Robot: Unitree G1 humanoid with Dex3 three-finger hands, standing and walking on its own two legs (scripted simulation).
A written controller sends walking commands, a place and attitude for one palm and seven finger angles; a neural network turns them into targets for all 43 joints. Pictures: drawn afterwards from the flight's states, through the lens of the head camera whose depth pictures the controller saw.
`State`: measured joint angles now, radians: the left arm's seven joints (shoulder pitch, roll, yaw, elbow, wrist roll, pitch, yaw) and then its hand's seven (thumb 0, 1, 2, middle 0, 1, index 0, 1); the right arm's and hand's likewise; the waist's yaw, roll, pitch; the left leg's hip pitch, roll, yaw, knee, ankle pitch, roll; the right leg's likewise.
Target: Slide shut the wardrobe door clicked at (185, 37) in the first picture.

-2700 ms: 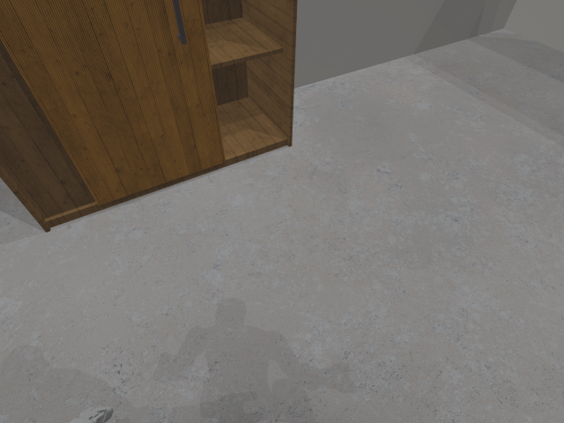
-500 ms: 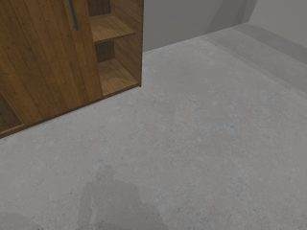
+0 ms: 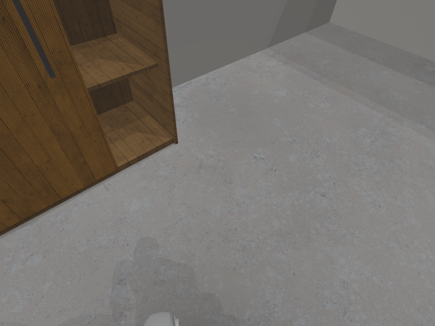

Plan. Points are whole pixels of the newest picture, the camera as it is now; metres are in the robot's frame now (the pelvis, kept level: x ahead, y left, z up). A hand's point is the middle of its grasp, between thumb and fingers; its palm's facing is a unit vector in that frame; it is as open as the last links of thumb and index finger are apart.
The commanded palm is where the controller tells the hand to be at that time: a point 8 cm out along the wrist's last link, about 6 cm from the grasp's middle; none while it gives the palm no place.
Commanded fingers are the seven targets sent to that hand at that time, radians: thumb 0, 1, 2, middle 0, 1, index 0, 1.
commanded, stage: walk to a spot facing it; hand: left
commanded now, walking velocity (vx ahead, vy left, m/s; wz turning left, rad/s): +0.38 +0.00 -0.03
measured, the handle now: (30, 32) +0.93 +0.62 +0.09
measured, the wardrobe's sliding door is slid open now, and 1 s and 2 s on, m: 0.39 0.39 0.39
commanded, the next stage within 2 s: turn to face it in 0.74 s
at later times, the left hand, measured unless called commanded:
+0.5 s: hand (104, 284) +0.24 +0.26 -0.16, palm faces -0.02 -0.99 -0.15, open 7.4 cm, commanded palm none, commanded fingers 0.00 0.90 0.90 -0.20 -0.30 -0.20 -0.30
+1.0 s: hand (175, 170) +0.57 +0.14 -0.15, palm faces -0.25 -0.94 -0.23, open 7.2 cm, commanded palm none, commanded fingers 0.00 0.90 0.90 -0.20 -0.30 -0.20 -0.30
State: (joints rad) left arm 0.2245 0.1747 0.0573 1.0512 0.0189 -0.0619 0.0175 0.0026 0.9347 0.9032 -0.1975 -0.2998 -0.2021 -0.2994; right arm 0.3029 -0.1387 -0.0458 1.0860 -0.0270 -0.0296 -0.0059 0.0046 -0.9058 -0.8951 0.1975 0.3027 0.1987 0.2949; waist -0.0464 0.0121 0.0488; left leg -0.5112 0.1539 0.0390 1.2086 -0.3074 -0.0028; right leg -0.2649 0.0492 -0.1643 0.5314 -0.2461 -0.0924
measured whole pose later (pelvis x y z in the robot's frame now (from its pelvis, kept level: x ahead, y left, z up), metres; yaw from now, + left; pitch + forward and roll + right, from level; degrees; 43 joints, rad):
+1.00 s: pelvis +0.42 -0.01 +0.00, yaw -15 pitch +0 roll +0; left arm 0.15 0.16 0.06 1.01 0.01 -0.06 0.02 0.00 0.93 0.90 -0.20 -0.30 -0.20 -0.30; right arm 0.27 -0.16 -0.04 1.05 -0.02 -0.02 -0.02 0.00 -0.91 -0.90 0.20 0.30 0.20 0.29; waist -0.06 0.04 0.07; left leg -0.51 0.14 0.04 1.17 -0.33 -0.04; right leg -0.28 0.03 -0.15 0.52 -0.24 -0.09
